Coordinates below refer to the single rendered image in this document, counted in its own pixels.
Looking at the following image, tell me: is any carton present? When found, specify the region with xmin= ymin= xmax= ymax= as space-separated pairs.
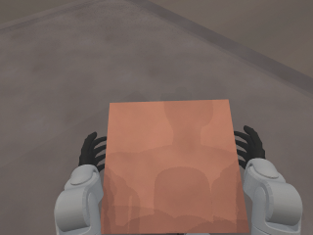
xmin=100 ymin=99 xmax=249 ymax=234

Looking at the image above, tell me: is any right robot forearm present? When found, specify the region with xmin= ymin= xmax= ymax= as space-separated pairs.
xmin=243 ymin=158 xmax=303 ymax=235

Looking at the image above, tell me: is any left robot forearm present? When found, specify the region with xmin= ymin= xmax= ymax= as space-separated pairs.
xmin=54 ymin=164 xmax=104 ymax=235

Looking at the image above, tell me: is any left robot hand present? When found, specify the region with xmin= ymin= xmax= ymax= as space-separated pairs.
xmin=78 ymin=131 xmax=108 ymax=172

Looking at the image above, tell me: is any right robot hand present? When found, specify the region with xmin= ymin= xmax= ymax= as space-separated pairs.
xmin=234 ymin=125 xmax=266 ymax=169

